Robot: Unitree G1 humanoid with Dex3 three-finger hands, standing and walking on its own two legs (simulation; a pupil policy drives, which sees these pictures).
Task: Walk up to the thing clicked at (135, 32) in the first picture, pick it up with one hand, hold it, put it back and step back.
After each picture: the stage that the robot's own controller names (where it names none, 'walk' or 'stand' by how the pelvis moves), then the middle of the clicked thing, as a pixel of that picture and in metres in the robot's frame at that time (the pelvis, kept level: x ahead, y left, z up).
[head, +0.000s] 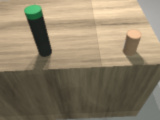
stand; (131, 43) +0.60 -0.22 -0.04
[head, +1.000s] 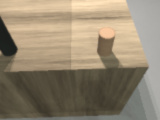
sink last; (105, 42) +0.53 -0.08 -0.01
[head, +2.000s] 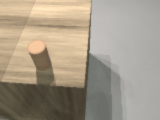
rise first; (40, 56) +0.45 +0.20 -0.01
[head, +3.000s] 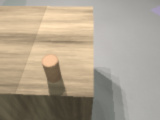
stand; (52, 69) +0.45 +0.16 -0.04
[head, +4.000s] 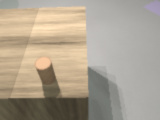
stand; (45, 71) +0.44 +0.18 -0.05
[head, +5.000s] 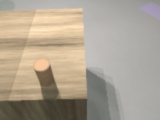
stand; (44, 73) +0.44 +0.18 -0.05
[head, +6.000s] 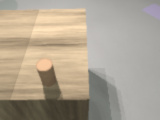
stand; (46, 73) +0.44 +0.17 -0.05
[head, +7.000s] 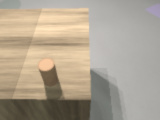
stand; (48, 72) +0.44 +0.17 -0.05
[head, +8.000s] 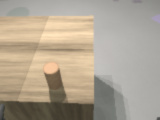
rise first; (53, 76) +0.44 +0.16 -0.05
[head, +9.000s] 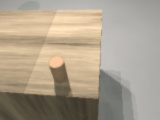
go down; (58, 70) +0.45 +0.16 -0.04
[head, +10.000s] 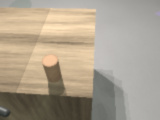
go down; (52, 68) +0.46 +0.16 -0.04
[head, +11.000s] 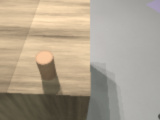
go down; (46, 66) +0.45 +0.15 -0.03
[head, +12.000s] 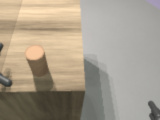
close in; (37, 61) +0.45 +0.15 -0.01
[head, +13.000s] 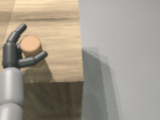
close; (33, 52) +0.46 +0.16 +0.02
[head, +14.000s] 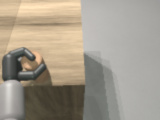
lift; (36, 67) +0.40 +0.16 +0.01
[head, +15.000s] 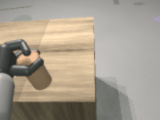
lift; (35, 71) +0.34 +0.17 +0.14
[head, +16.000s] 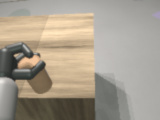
hold; (36, 75) +0.33 +0.17 +0.12
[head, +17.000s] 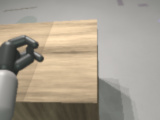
hold; out of the picture +0.11 +0.12 -0.69
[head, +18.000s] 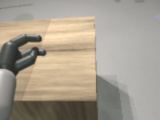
crouch; out of the picture +0.16 +0.11 -0.72
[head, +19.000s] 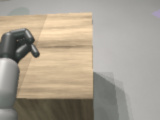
crouch; out of the picture +0.16 -0.01 -0.74
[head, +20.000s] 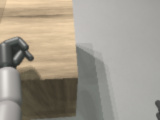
lower; out of the picture +0.18 +0.01 -0.69
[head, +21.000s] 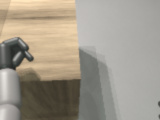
lower; out of the picture +0.18 +0.07 -0.68
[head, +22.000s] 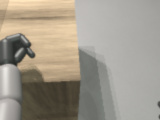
lower; out of the picture +0.17 +0.06 -0.68
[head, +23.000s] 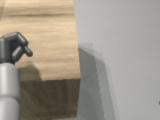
lower; out of the picture +0.17 +0.03 -0.68
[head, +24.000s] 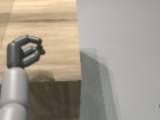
open; out of the picture +0.18 +0.01 -0.69
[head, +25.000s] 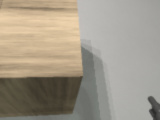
sink last; out of the picture +0.17 -0.04 -0.68
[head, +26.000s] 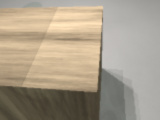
sink last; out of the picture +0.18 -0.06 -0.70
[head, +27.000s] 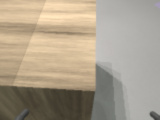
stand; out of the picture +0.16 -0.06 -0.71
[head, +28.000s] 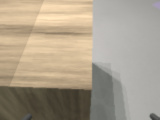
stand; out of the picture +0.17 -0.05 -0.70
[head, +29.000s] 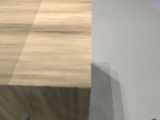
stand; out of the picture +0.17 -0.06 -0.69
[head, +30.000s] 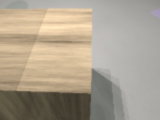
stand; out of the picture +0.18 -0.07 -0.75
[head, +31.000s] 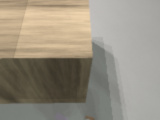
walk; out of the picture +0.29 -0.05 -0.73
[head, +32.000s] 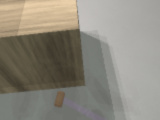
walk; (59, 99) +0.56 +0.27 -0.73
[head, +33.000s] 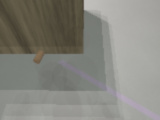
stand; (38, 57) +0.97 +0.47 -0.72
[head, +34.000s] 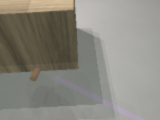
stand; (35, 74) +0.94 +0.50 -0.74
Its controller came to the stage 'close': yes
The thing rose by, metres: 0.16
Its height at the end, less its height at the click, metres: -0.70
